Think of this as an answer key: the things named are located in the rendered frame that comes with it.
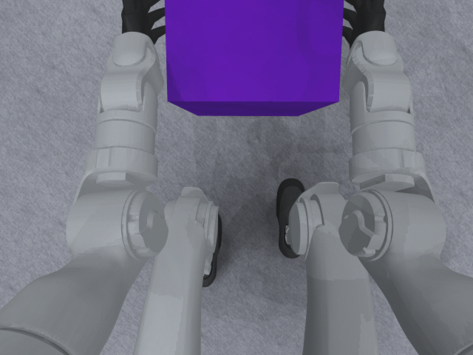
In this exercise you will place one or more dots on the left robot upper arm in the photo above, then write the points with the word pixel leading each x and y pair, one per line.
pixel 73 311

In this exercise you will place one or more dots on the robot right hand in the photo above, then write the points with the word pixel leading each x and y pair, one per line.
pixel 369 16

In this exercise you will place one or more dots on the robot right forearm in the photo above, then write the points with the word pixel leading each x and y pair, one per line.
pixel 382 120

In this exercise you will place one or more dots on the robot left forearm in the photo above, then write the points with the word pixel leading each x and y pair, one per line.
pixel 126 121

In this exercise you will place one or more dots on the robot right thigh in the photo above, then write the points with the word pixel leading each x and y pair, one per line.
pixel 340 318

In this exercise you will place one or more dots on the robot left hand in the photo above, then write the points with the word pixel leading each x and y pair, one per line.
pixel 136 18

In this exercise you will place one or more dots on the right robot upper arm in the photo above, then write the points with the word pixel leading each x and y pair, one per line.
pixel 398 237

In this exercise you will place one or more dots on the robot left foot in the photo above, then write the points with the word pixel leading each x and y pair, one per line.
pixel 208 279

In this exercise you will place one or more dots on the carton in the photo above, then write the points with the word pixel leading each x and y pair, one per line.
pixel 253 57

